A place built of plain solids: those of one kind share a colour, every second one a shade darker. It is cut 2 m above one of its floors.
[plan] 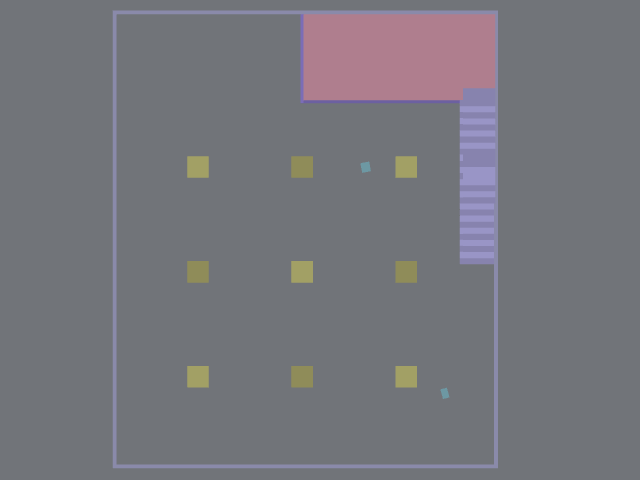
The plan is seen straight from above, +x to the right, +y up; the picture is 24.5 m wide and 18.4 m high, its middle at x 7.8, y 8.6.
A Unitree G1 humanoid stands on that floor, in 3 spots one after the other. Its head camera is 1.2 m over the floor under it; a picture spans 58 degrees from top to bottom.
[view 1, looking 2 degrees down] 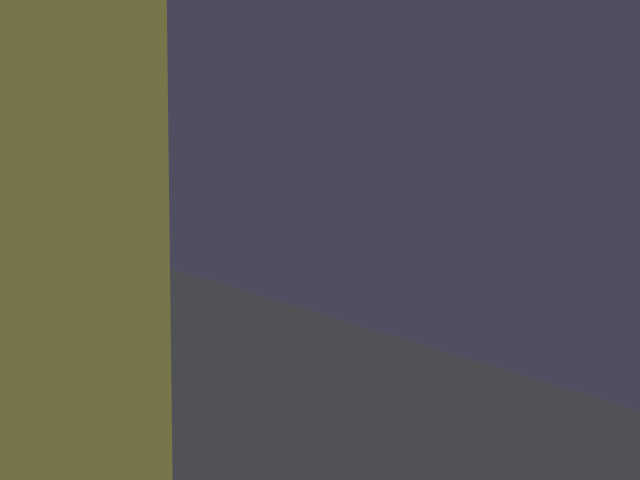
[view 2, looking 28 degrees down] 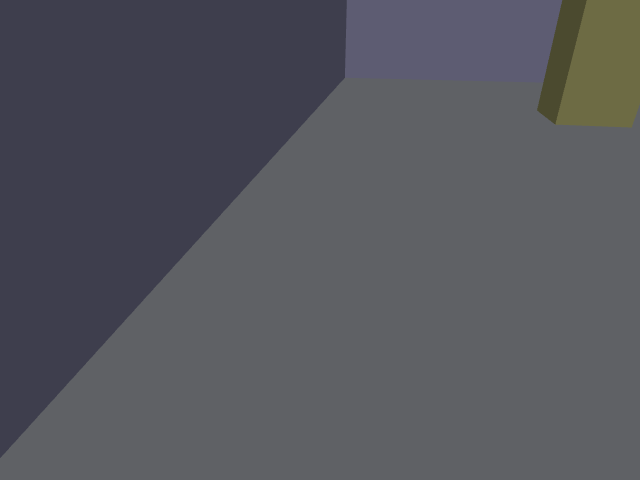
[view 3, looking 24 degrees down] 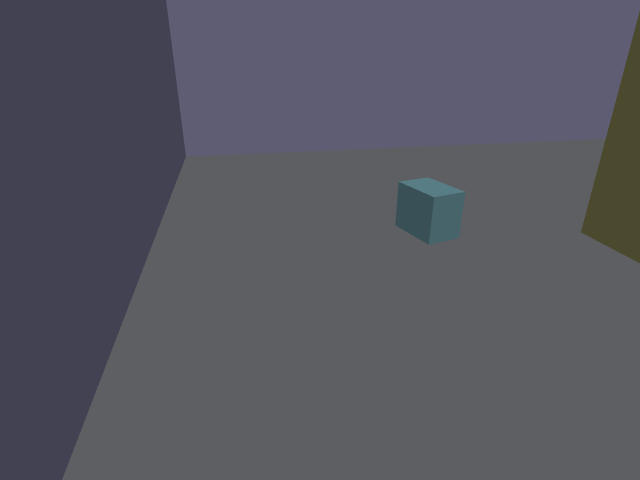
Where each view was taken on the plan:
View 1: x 1.56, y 3.25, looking -34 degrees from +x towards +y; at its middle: wall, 5.82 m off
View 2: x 9.11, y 1.10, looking -170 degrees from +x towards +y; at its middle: ground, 2.56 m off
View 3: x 13.88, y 5.37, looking -101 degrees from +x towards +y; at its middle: ground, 2.95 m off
